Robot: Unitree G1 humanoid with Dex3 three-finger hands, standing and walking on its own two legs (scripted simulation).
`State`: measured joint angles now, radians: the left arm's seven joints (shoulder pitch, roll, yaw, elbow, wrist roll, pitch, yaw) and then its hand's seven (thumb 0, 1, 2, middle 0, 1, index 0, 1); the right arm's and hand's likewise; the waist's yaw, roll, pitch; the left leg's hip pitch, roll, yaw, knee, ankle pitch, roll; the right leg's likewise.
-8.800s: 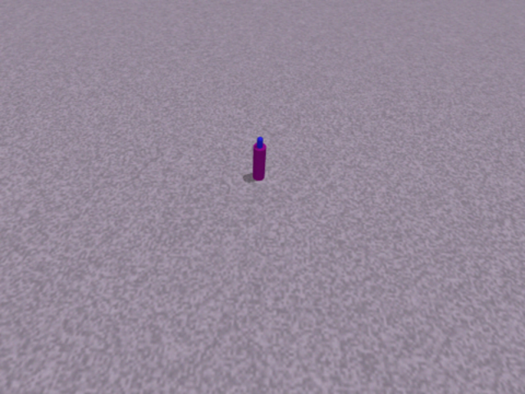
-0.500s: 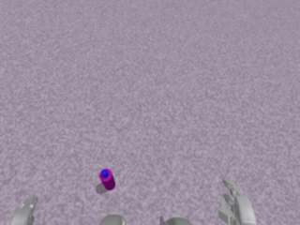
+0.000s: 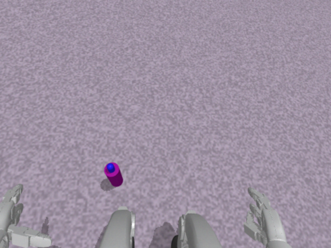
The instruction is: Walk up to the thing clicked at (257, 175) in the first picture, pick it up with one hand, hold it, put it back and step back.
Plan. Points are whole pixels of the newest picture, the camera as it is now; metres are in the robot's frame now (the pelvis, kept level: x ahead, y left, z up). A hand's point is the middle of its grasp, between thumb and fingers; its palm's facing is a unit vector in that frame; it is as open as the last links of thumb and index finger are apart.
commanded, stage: go down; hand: left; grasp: from the side
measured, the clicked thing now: (113, 174) +0.41 +0.19 -0.52
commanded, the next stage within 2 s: approach in 1.58 s
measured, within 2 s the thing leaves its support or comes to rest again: neither
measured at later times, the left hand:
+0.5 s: hand (37, 183) +0.29 +0.35 -0.18, palm faces +0.13 -0.98 -0.15, open 17.6 cm
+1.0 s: hand (41, 174) +0.33 +0.37 -0.22, palm faces +0.09 -0.99 -0.10, open 17.6 cm
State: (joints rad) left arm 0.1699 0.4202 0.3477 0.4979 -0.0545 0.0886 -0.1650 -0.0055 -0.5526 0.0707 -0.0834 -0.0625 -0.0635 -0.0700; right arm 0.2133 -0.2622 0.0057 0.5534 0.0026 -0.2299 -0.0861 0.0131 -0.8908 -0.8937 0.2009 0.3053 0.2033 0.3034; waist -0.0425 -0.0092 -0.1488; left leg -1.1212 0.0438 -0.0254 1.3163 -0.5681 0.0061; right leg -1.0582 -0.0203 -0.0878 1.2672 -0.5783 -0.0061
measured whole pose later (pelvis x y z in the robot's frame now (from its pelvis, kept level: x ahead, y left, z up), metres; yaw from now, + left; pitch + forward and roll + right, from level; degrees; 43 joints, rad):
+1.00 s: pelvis -0.06 +0.00 -0.20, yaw -4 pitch +34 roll -6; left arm -0.47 0.78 0.73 1.03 -0.18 -0.37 -0.68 -0.01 -0.57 0.05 -0.07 -0.02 -0.04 -0.03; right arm 0.11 -0.34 0.08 0.68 -0.03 -0.20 -0.05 0.01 -0.92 -0.90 0.20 0.30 0.20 0.30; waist -0.06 -0.02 -0.15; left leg -1.95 0.06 -0.07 2.02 -0.68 0.02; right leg -1.87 -0.02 -0.10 1.97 -0.69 -0.02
